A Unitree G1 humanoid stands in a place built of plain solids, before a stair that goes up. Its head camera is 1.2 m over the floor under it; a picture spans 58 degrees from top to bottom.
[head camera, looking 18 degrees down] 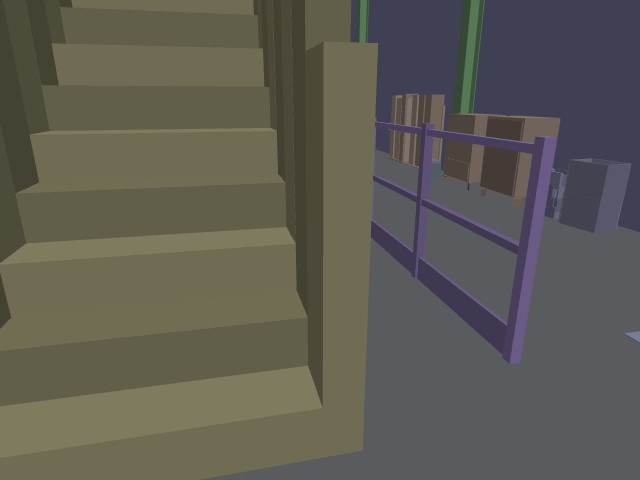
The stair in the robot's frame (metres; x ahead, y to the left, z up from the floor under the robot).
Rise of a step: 0.21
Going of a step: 0.25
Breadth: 1.13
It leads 13 degrees to the left of straight ahead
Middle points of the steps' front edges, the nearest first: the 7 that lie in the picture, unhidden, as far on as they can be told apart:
1.09 0.52 0.21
1.33 0.58 0.42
1.58 0.63 0.63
1.82 0.69 0.84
2.07 0.74 1.05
2.31 0.80 1.27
2.55 0.85 1.48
